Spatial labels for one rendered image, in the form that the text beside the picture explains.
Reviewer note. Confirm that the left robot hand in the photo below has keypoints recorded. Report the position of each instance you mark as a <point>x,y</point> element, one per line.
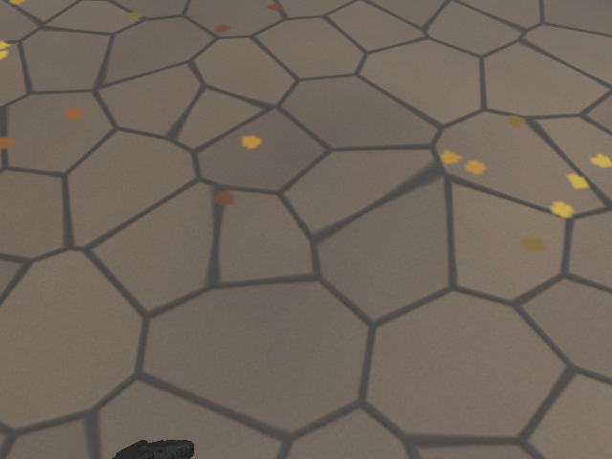
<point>169,449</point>

